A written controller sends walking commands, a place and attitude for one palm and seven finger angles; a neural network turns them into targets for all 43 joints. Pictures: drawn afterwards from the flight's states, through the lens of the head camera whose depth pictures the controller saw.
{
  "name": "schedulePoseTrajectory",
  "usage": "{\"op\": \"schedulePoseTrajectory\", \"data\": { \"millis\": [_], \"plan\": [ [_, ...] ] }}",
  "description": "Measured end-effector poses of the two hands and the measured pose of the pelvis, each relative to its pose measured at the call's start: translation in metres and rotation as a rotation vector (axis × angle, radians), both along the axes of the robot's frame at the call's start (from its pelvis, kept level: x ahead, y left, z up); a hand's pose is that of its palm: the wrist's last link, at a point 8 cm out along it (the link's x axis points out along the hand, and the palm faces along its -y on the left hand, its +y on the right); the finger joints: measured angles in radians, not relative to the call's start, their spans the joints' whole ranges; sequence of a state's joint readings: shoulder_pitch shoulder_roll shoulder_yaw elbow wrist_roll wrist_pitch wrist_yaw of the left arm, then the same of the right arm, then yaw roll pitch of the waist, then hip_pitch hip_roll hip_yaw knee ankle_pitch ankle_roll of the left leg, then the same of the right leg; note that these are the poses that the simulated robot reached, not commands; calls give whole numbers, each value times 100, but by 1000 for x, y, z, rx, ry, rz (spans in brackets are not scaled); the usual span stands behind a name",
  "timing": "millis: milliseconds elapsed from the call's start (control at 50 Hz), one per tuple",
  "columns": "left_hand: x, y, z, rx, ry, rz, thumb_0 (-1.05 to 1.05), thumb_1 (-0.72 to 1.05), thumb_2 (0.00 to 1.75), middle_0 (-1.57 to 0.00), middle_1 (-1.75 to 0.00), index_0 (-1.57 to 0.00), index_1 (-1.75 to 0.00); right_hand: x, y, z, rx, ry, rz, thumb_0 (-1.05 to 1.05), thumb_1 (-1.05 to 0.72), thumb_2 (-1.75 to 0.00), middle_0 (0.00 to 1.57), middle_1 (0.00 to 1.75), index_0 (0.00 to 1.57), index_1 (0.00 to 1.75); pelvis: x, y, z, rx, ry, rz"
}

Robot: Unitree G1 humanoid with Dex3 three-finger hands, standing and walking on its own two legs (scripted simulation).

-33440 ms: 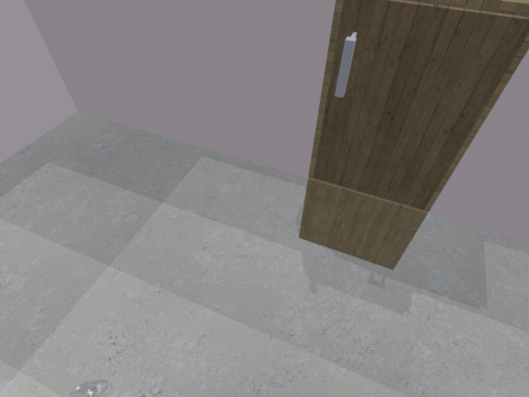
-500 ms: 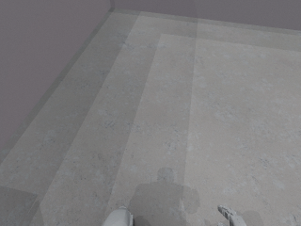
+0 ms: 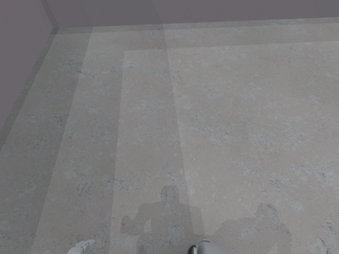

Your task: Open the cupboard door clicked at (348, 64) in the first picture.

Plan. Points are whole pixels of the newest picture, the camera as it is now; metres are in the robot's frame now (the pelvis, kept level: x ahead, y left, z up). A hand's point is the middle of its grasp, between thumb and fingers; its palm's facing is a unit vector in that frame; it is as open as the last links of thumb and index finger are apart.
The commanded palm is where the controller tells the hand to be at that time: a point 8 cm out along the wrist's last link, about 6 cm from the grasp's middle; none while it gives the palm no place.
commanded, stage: walk to a spot facing it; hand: left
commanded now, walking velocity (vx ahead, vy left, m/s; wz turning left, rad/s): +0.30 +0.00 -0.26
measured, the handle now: out of the picture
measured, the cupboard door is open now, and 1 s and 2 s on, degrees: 44 44 44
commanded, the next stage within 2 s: turn to face it in 0.08 s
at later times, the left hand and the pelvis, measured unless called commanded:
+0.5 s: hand (113, 222) +0.24 +0.17 -0.20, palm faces +0.12 -0.98 -0.18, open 7.3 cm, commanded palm none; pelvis +0.22 -0.01 -0.02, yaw +5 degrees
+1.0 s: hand (123, 205) +0.27 +0.14 -0.16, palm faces +0.39 -0.88 -0.26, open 7.4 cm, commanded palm none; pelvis +0.28 -0.07 +0.00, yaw +24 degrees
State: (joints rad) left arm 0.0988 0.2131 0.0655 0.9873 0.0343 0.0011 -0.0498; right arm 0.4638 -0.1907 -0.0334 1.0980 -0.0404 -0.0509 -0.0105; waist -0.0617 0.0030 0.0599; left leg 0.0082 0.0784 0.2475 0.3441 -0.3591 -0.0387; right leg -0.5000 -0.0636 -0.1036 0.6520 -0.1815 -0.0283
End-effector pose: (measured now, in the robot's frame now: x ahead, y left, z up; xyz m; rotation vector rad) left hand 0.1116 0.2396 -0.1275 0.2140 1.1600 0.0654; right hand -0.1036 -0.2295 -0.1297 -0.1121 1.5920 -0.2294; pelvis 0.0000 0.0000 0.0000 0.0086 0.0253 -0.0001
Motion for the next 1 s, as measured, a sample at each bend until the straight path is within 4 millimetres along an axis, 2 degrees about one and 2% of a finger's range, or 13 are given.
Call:
{"op": "schedulePoseTrajectory", "data": {
  "millis": [60,120,220,300,420,480,540,640,780,840,900,1000],
  "plan": [
    [60,-17,-6,18,-84,-39,1,91,90,-20,-30,-20,-30,8,-5,-11,32,73,-44,1,-91,-90,20,30,20,29,34,-18,-15,9,-1,-13],
    [88,-31,-3,17,-105,-23,0,91,90,-20,-30,-20,-30,47,-13,-14,43,65,-59,1,-91,-90,20,30,20,29,60,-27,-12,-2,-13,-15],
    [95,-49,-2,-4,-11,7,0,92,90,-20,-30,-20,-30,160,-26,-9,25,-120,-30,1,-91,-90,20,30,19,29,104,-35,4,1,-2,-26],
    [104,-39,-2,10,25,57,-2,96,90,-21,-30,-21,-30,249,-29,-5,12,-250,27,1,-92,-90,20,30,19,29,139,-35,7,-6,-3,-5],
    [107,-26,-24,-20,100,154,-1,94,90,-20,-30,-20,-30,359,-27,-6,-19,-346,156,1,-93,-90,20,30,19,29,193,-21,-6,-24,-32,57],
    [111,-18,-40,-30,141,200,0,93,90,-20,-30,-20,-30,399,-22,-11,-42,-388,212,1,-92,-90,20,30,19,29,214,-12,-18,-27,-34,83],
    [122,-13,-39,-23,146,230,0,92,90,-20,-30,-20,-30,422,-18,-9,-45,-390,253,0,-92,-90,20,30,20,29,223,-11,-17,-21,-28,114],
    [147,-9,-20,-8,79,282,1,91,90,-20,-30,-20,-30,443,-16,-5,-21,-345,321,0,-91,-90,20,30,20,29,232,-17,-6,-32,-6,170],
    [167,-18,-1,47,18,334,1,91,90,-20,-30,-20,-30,475,-37,-8,18,-326,359,1,-90,-90,20,30,20,30,251,-45,-2,-44,8,253],
    [164,-27,-1,87,-7,365,1,91,90,-20,-30,-20,-30,495,-54,-17,29,-325,373,1,-90,-90,20,30,20,30,261,-63,-10,-9,19,286],
    [153,-40,4,89,21,414,0,91,90,-20,-30,-20,-30,518,-64,-14,25,-317,417,1,-90,-90,20,30,20,30,269,-69,-6,-5,6,344],
    [136,-59,4,55,66,487,1,91,90,-20,-30,-20,-30,557,-61,0,20,-323,499,1,-90,-90,20,30,19,29,284,-72,3,27,10,418]
  ]
}}
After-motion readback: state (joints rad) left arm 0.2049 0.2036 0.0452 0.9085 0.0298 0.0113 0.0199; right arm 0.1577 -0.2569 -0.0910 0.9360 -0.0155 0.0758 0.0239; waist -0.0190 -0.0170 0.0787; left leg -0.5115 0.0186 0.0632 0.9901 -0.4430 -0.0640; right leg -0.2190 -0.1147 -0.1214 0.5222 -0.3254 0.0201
